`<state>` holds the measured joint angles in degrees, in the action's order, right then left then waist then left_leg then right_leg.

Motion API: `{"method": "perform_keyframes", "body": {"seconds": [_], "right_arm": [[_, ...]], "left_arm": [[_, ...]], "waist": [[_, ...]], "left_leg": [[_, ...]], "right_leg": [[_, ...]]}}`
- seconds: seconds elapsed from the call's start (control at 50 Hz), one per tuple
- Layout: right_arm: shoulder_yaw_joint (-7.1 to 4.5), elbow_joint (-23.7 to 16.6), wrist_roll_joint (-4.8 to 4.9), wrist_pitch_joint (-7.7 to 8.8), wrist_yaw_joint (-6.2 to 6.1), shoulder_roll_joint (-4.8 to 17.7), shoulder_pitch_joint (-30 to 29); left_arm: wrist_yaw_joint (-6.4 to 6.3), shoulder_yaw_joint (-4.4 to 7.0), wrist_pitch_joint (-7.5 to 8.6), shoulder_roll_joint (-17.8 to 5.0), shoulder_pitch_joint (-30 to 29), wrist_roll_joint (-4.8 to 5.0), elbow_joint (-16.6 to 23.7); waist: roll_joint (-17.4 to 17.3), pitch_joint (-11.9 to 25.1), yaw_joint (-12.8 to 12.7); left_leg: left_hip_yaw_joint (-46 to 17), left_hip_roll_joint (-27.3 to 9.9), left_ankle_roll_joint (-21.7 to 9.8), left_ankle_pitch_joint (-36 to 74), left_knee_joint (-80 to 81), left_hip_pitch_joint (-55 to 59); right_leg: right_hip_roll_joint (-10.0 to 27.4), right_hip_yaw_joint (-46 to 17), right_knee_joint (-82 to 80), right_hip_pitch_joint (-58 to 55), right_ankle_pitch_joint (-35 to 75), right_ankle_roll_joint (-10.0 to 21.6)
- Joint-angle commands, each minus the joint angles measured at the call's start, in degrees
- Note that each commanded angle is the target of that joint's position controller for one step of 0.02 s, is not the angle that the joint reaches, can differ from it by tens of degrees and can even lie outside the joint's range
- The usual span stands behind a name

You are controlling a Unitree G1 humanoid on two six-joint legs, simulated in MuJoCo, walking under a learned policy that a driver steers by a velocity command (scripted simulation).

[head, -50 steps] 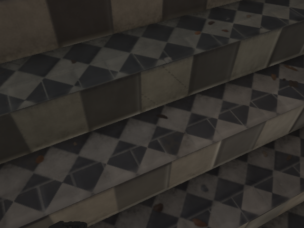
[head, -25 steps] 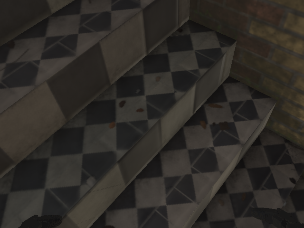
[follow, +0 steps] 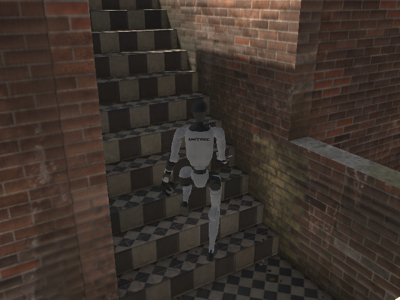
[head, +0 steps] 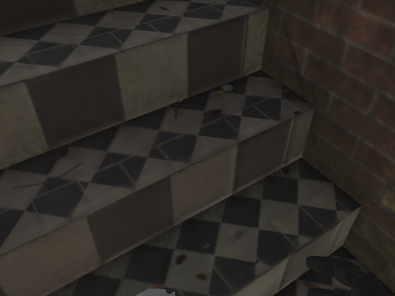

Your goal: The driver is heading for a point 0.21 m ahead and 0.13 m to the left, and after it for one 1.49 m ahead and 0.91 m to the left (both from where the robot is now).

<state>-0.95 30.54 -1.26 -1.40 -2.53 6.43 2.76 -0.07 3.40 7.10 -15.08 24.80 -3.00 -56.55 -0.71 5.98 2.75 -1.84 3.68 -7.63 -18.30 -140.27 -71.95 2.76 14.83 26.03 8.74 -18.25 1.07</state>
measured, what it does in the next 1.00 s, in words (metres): climbs, turning left: left foot 0.21 m higher, then right foot 0.20 m higher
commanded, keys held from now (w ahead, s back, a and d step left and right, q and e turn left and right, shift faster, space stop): w+q+shift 0.78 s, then w+shift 0.22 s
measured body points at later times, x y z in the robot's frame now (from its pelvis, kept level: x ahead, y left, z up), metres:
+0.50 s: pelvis +0.18 +0.01 +0.20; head +0.18 +0.02 +0.65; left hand +0.34 +0.27 +0.17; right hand +0.36 -0.20 +0.08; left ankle +0.14 +0.09 -0.53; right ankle +0.28 -0.08 -0.27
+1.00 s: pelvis +0.43 +0.05 +0.38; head +0.43 +0.04 +0.83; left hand +0.21 +0.17 +0.24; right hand +0.74 +0.19 +0.38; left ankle +0.35 +0.17 -0.07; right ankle +0.46 -0.08 -0.33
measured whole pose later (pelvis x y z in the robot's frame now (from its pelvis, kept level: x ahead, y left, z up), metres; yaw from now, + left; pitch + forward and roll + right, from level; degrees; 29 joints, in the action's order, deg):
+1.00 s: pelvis +0.43 +0.05 +0.38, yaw +53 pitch +1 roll -3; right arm -1.2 31.1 -1.4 1.3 1.4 7.9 -5.8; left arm -2.2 3.5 7.4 -10.7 28.1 -2.8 -52.3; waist -2.9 3.3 -4.8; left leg -9.3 6.0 -7.0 -9.6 -116.7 -65.2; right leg 2.6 13.3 40.4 11.8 -29.6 0.3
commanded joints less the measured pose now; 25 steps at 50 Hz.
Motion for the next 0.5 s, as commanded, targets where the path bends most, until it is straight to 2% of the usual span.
{"method": "perform_keyframes", "body": {"seconds": [0.02,0.04,0.06,0.08,0.1,0.12,0.14,0.16,0.18,0.2,0.22,0.24,0.26,0.28,0.3,0.32,0.36,0.38,0.42,0.44,0.46,0.48,0.5], "right_arm": [[1.52,-8.5,0.14,-0.40,0.29,-0.8,-11.0],[1.52,-8.4,0.78,-0.44,0.45,1.3,-12.1],[1.89,-7.7,0.28,-0.15,0.61,0.8,-8.7],[2.30,-5.8,0.96,-0.02,1.02,1.1,-4.4],[1.01,-2.7,2.01,-0.83,1.16,4.9,1.0],[0.80,-1.4,1.62,-1.35,0.57,5.1,8.9],[-0.62,-0.6,2.17,-0.98,-0.17,8.7,14.7],[-1.91,1.9,2.02,-0.31,0.05,12.3,9.8],[-3.83,2.3,1.59,-0.93,-0.27,15.7,17.1],[-5.49,1.7,0.15,-2.10,-0.13,19.4,9.5],[-5.22,-1.4,0.00,-3.34,-0.27,17.1,0.7],[-4.71,-0.7,-0.24,-2.99,-1.18,16.0,-2.3],[-3.67,2.0,-0.60,-1.66,-1.94,14.1,-0.9],[-3.09,5.4,-0.58,-0.21,-2.33,13.2,1.7],[-2.82,7.7,-0.74,1.22,-1.85,12.3,3.4],[-2.70,9.5,-0.72,2.87,-1.37,12.3,5.7],[-2.99,11.7,0.34,4.84,-0.69,12.9,8.8],[-3.34,11.2,0.90,5.74,-0.29,13.6,7.2],[-3.86,11.4,1.15,6.38,-0.27,13.6,7.4],[-4.22,11.0,0.67,7.20,-0.10,14.4,7.8],[-4.73,11.8,0.46,7.80,0.31,15.1,9.8],[-5.23,13.0,0.45,8.36,0.32,15.9,14.8],[-5.56,13.5,0.28,8.76,0.07,15.4,19.1]], "left_arm": [[-0.57,-0.75,1.85,-2.7,-6.0,-0.42,3.1],[-0.89,-0.92,1.61,-3.5,-5.2,0.19,2.8],[-1.37,-0.95,1.26,-4.7,-8.0,0.71,3.8],[-2.29,-0.76,0.77,-7.5,-11.1,2.18,5.7],[-3.36,0.04,0.45,-12.1,-9.1,3.31,8.0],[-3.47,1.26,0.07,-16.5,-8.7,3.68,9.9],[-2.37,2.21,-1.35,-17.7,-8.5,4.41,11.8],[-1.69,1.76,-2.15,-14.2,-5.0,4.77,14.8],[-0.09,2.10,-1.83,-14.2,-9.7,2.73,18.1],[2.15,-0.64,-1.31,-3.0,-19.2,0.54,22.8],[3.19,-1.66,-0.89,0.3,-25.5,-2.23,27.3],[3.23,-2.26,-1.85,3.1,-25.6,-3.13,30.7],[2.72,-3.65,-2.54,6.4,-23.6,-3.94,32.4],[2.22,-4.70,-3.10,8.1,-21.5,-4.60,33.0],[1.60,-5.02,-3.25,8.1,-20.2,-4.34,32.7],[1.20,-5.08,-2.91,7.2,-18.7,-4.37,32.6],[0.84,-5.27,-2.73,5.9,-19.5,-3.42,32.4],[0.60,-5.00,-3.09,3.7,-19.5,-2.81,31.1],[0.11,-4.80,-4.10,4.2,-22.3,-1.66,30.7],[-0.42,-4.50,-4.08,4.8,-24.6,-1.51,31.9],[-0.77,-4.79,-3.95,5.6,-28.0,-1.04,33.0],[-0.96,-5.32,-3.52,6.7,-32.4,-1.37,35.1],[-0.63,-5.76,-3.15,7.3,-36.8,-1.37,36.9]], "waist": [[0.9,-10.8,2.8],[0.8,-11.5,2.2],[2.0,-7.8,4.4],[1.1,-3.6,7.3],[3.5,1.1,6.5],[8.9,7.3,8.1],[13.6,13.2,9.0],[7.3,14.1,3.8],[2.1,15.6,7.5],[-13.6,13.7,3.5],[-8.2,12.8,1.5],[-4.8,6.9,-1.4],[-1.9,-0.1,-4.3],[0.9,-4.1,-6.5],[0.4,-5.2,-6.6],[1.1,-5.6,-6.7],[1.9,-6.9,-6.1],[2.9,-6.9,-5.5],[0.3,-3.1,-3.8],[-1.8,-3.1,-3.1],[-3.4,-3.0,-1.3],[-4.1,-4.4,1.2],[-3.8,-6.2,3.5]], "left_leg": [[0.9,-2.7,-1.8,-1.4,9.4,-2.6],[4.4,-3.6,-2.2,-3.4,23.2,2.8],[5.4,-4.3,-3.4,-4.6,28.9,12.0],[8.2,-2.7,-4.3,-6.4,42.8,25.6],[16.2,2.8,-2.7,-16.0,48.5,35.7],[16.1,4.5,-2.2,-24.4,52.1,41.7],[12.6,8.2,-2.2,-31.1,58.9,48.1],[7.0,11.3,-4.4,-25.5,67.7,60.1],[-8.0,8.4,-7.1,-20.9,82.5,69.1],[-27.4,3.2,-11.8,-23.3,97.4,65.7],[-42.6,0.2,-11.5,-33.5,110.3,51.9],[-43.9,-2.4,-9.9,-32.4,112.7,44.0],[-42.2,-1.7,-8.2,-27.2,112.8,37.5],[-38.5,-1.0,-7.9,-23.3,112.9,34.5],[-37.9,-0.7,-8.7,-22.6,114.2,35.1],[-36.8,-0.5,-9.2,-20.1,116.5,37.3],[-33.2,-0.6,-9.8,-17.3,117.9,40.5],[-29.3,0.1,-10.3,-14.1,117.4,39.9],[-28.1,-0.9,-12.1,-11.6,118.4,40.1],[-30.7,-2.7,-12.5,-11.8,119.6,43.9],[-34.3,-4.3,-13.8,-13.5,120.9,49.2],[-39.0,-6.5,-14.7,-17.7,122.7,57.1],[-42.2,-8.3,-15.2,-18.6,123.6,64.3]], "right_leg": [[14.3,-6.6,-23.5,7.9,8.5,5.2],[12.4,-1.6,-26.9,7.9,18.1,4.8],[12.1,3.4,-24.4,5.3,43.2,4.5],[10.4,9.2,-20.7,7.5,68.0,4.0],[12.9,7.4,-13.3,4.5,102.5,7.6],[17.1,4.6,-4.3,-1.9,119.8,9.8],[18.6,1.8,8.8,-6.6,126.8,11.8],[14.8,-1.2,23.2,6.5,113.5,10.2],[10.5,-4.9,41.7,20.8,64.8,7.8],[-1.5,-12.0,63.1,35.8,16.6,4.0],[-5.4,-21.8,78.9,38.0,17.1,2.9],[-5.4,-23.0,85.9,40.8,16.4,1.4],[-4.7,-22.5,89.3,44.7,15.0,0.5],[-3.9,-22.1,89.6,47.6,12.8,0.0],[-4.8,-20.7,94.3,51.3,8.8,0.1],[-4.1,-20.2,93.0,53.0,8.5,-0.1],[-1.6,-20.4,82.8,55.0,6.5,-1.2],[-1.7,-17.4,78.5,51.8,7.2,-1.4],[-2.5,-14.7,81.2,48.3,6.5,-0.8],[-1.8,-16.1,83.4,51.8,3.9,-0.7],[-2.1,-17.5,89.0,58.2,0.8,-0.3],[-1.4,-19.8,91.7,67.3,-4.4,0.3],[-1.3,-21.6,93.5,75.2,-8.1,0.5]]}}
